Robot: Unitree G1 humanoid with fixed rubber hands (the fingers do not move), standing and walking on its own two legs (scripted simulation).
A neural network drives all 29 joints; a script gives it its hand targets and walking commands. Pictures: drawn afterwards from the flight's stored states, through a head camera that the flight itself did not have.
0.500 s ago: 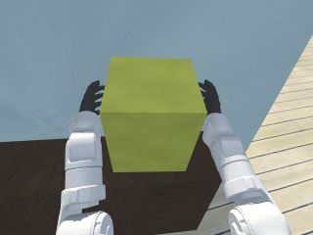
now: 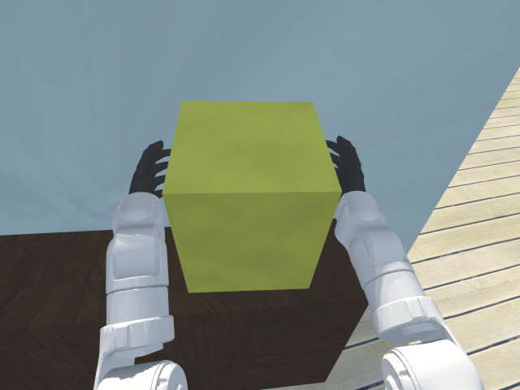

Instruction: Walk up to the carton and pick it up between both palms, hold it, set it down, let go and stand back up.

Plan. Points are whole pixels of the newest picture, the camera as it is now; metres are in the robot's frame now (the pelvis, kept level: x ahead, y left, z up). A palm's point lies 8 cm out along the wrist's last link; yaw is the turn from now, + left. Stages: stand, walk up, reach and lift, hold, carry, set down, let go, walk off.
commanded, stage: hold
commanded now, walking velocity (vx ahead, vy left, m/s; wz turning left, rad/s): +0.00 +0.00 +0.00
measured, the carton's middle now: (248, 200) +0.40 +0.00 +0.11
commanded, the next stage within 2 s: set down in 0.44 s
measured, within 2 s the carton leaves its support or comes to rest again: neither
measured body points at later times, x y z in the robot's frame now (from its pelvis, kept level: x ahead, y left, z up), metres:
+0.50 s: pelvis -0.02 +0.00 +0.00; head -0.04 +0.02 +0.45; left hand +0.37 +0.14 +0.17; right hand +0.36 -0.16 +0.16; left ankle +0.02 +0.14 -0.75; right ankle -0.01 -0.14 -0.75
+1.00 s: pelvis +0.00 +0.00 +0.00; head +0.01 +0.03 +0.45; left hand +0.40 +0.16 +0.11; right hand +0.39 -0.14 +0.13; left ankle +0.02 +0.14 -0.75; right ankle -0.01 -0.14 -0.75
